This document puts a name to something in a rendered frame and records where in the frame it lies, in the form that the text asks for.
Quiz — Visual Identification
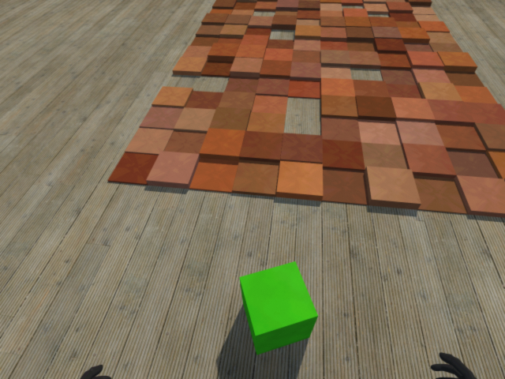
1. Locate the carton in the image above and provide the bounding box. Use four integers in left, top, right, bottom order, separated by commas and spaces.
239, 261, 318, 355

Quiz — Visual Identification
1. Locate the robot right hand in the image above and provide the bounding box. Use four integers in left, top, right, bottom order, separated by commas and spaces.
431, 352, 476, 379

